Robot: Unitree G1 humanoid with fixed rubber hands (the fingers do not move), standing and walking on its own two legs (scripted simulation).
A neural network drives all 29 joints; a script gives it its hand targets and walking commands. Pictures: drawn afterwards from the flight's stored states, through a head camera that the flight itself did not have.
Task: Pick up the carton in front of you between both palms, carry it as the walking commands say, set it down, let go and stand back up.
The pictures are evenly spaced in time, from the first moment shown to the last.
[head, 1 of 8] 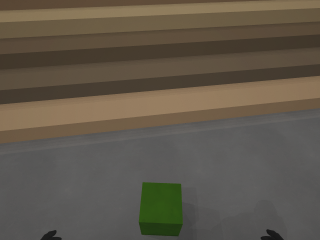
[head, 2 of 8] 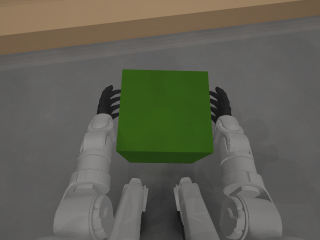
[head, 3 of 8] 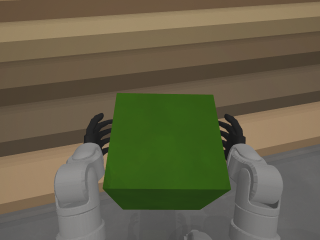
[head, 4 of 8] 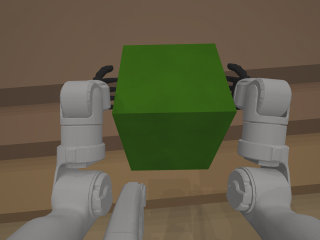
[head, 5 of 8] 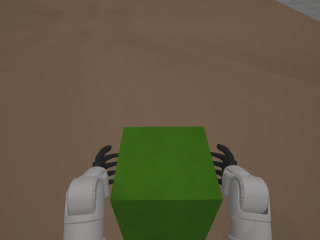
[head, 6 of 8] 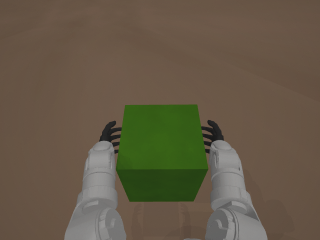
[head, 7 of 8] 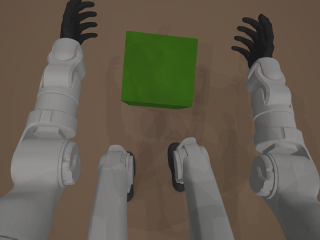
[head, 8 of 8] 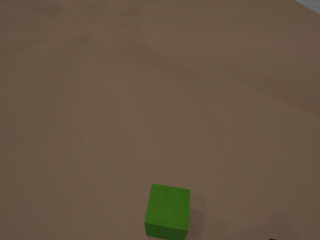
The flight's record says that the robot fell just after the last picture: no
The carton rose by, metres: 2.17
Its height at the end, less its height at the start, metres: +1.41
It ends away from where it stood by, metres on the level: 5.75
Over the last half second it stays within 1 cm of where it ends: yes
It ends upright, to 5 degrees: yes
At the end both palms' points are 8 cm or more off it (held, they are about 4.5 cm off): yes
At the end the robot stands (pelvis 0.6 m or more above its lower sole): yes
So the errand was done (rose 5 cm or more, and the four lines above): yes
